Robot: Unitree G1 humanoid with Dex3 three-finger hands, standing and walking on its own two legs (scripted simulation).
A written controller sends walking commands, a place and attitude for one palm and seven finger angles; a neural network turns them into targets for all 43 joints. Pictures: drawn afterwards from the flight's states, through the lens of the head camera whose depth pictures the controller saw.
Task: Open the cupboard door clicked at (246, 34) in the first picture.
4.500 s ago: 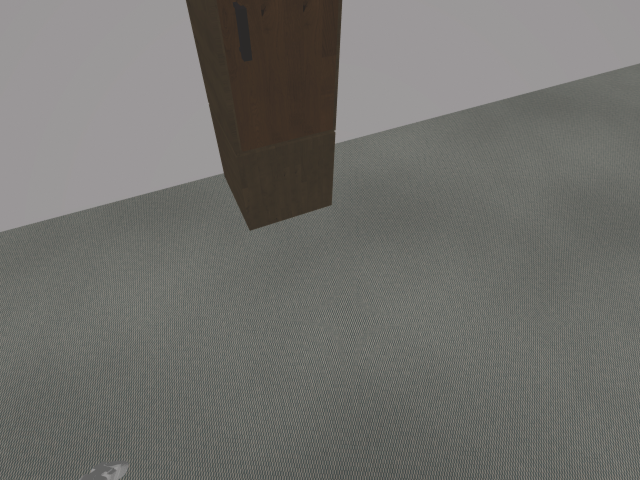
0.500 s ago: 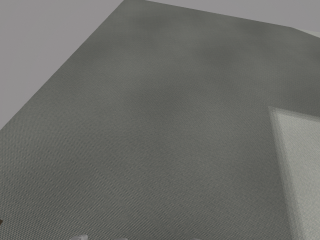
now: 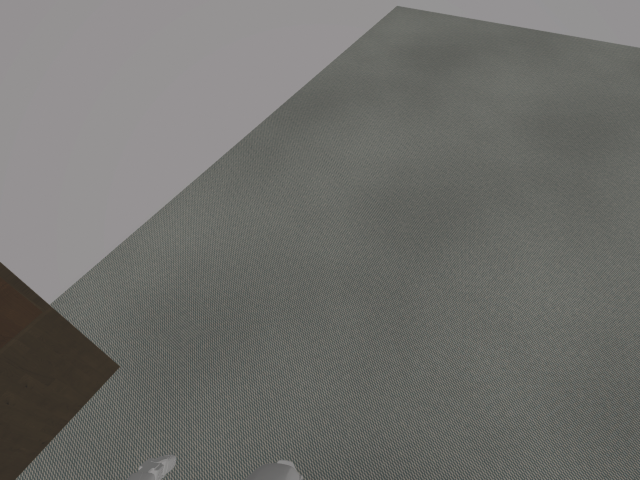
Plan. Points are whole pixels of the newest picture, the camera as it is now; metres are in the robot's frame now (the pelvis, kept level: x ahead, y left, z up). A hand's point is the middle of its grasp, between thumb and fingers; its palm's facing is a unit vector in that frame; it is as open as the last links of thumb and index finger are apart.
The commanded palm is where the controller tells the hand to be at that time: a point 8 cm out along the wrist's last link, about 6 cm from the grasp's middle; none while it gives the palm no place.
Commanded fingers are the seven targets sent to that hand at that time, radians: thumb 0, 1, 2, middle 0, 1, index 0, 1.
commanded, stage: turn to face it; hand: left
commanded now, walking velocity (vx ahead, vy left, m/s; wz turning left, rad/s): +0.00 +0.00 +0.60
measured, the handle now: out of the picture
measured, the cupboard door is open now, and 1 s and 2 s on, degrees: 0 0 0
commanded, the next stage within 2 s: take the last steps up to it in 1.62 s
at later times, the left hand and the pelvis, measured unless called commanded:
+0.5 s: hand out of the picture -0.04 +0.27 -0.17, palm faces +0.35 -0.90 -0.26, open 7.4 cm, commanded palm none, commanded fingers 0.00 0.90 0.90 -0.20 -0.30 -0.20 -0.30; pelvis -0.02 +0.04 +0.01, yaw +18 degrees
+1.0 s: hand out of the picture -0.02 +0.21 -0.13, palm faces +0.57 -0.77 -0.29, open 7.3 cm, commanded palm none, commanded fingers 0.00 0.90 0.90 -0.20 -0.30 -0.20 -0.30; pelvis +0.01 -0.01 +0.01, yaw +38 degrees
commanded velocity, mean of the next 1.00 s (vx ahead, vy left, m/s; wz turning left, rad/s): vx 0.00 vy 0.00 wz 0.60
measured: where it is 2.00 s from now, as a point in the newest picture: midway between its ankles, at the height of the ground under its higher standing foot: outside the picture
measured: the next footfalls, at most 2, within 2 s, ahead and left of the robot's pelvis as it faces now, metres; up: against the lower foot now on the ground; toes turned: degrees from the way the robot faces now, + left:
left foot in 0.34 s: -0.01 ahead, +0.14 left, +0.00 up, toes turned +20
right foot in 0.80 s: +0.10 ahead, -0.07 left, +0.00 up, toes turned +28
